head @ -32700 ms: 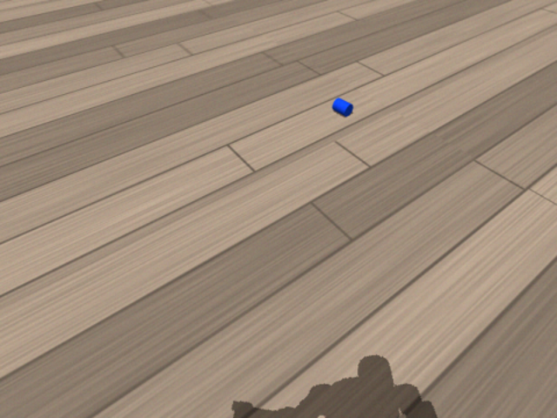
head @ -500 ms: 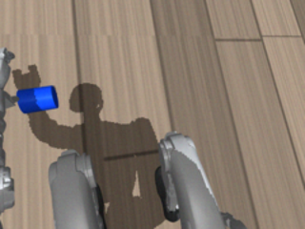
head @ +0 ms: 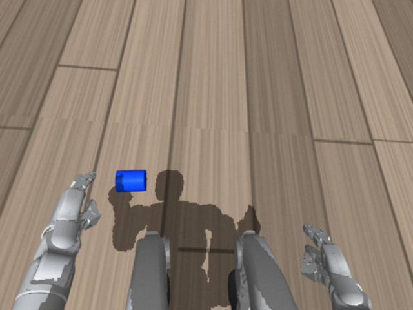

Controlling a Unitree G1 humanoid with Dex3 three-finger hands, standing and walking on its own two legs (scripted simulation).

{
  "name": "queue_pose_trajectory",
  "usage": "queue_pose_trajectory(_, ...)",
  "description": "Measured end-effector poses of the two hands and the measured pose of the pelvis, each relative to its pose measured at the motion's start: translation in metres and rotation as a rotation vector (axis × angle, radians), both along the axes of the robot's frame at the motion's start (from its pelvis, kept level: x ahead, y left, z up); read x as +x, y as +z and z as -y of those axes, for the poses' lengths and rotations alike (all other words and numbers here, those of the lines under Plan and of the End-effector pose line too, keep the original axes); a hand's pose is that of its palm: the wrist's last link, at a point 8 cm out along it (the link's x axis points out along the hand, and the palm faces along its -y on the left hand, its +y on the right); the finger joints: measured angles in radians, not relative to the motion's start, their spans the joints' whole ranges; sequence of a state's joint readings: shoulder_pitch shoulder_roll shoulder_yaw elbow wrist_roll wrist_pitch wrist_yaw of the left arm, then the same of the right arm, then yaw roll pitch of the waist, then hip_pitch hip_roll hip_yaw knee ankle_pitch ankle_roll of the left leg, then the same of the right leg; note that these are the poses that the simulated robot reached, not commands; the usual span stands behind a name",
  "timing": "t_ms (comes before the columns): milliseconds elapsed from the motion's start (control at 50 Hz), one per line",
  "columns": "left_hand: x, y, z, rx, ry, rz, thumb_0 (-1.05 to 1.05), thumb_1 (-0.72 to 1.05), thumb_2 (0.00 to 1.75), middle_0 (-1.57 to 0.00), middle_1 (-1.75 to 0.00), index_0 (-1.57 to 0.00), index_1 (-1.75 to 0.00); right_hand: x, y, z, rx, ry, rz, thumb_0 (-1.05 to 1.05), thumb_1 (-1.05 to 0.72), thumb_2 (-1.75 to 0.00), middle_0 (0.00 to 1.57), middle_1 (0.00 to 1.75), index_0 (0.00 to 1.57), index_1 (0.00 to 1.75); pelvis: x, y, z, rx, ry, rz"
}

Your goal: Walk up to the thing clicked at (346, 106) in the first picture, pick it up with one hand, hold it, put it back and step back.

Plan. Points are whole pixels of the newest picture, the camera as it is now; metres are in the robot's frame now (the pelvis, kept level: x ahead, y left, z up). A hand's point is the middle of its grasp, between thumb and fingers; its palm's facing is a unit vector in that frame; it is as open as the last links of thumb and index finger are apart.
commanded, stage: home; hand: left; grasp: from above
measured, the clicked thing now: (131, 180) +0.54 +0.26 -0.51
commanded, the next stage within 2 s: none
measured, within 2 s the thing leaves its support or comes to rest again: neither
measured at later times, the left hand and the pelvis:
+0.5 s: hand (72, 239) +0.24 +0.19 +0.10, palm faces +0.11 -0.97 -0.20, open 7.4 cm; pelvis +0.07 +0.00 +0.15, yaw +3 degrees
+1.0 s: hand (68, 256) +0.22 +0.18 +0.12, palm faces +0.13 -0.97 -0.19, open 7.4 cm; pelvis +0.07 -0.01 +0.17, yaw +4 degrees
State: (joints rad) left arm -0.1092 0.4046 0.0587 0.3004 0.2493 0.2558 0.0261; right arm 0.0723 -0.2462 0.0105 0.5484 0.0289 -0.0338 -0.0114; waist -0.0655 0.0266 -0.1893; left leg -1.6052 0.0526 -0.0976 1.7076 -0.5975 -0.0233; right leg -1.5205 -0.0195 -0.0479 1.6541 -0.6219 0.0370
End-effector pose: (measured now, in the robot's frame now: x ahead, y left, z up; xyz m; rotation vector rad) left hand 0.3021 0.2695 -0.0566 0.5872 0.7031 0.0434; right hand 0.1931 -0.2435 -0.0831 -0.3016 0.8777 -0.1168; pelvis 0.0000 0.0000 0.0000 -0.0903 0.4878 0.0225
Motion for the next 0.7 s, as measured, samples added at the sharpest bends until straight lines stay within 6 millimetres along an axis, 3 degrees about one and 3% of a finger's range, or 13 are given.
queue_pose_trajectory(200, -0.043, 0.073, 0.016, -0.216, 0.202, -0.060, 0.02, 0.90, 0.90, -0.21, -0.30, -0.21, -0.30, 0.009, 0.079, -0.018, 0.021, -0.022, 0.090, 0.01, -0.91, -0.90, 0.20, 0.30, 0.20, 0.30, 0.023, 0.073, 0.001, 0.014, 0.020, 0.098)
queue_pose_trajectory(400, -0.069, 0.150, 0.028, -0.333, 0.313, -0.074, 0.02, 0.90, 0.90, -0.20, -0.30, -0.20, -0.30, 0.008, 0.146, -0.013, -0.013, -0.079, 0.148, 0.01, -0.91, -0.90, 0.20, 0.30, 0.20, 0.30, 0.055, 0.134, 0.002, 0.030, 0.038, 0.199)
queue_pose_trajectory(540, -0.085, 0.192, 0.035, -0.351, 0.315, -0.053, 0.01, 0.90, 0.90, -0.20, -0.30, -0.20, -0.30, 0.024, 0.178, -0.008, -0.022, -0.090, 0.234, 0.01, -0.91, -0.90, 0.20, 0.30, 0.20, 0.30, 0.071, 0.158, 0.002, 0.041, 0.044, 0.254)
queue_pose_trajectory(700, -0.099, 0.203, 0.037, -0.355, 0.324, -0.052, 0.01, 0.90, 0.90, -0.20, -0.30, -0.20, -0.30, 0.049, 0.195, -0.008, -0.020, -0.042, 0.321, 0.01, -0.91, -0.90, 0.20, 0.30, 0.20, 0.30, 0.075, 0.165, 0.005, 0.053, 0.053, 0.293)
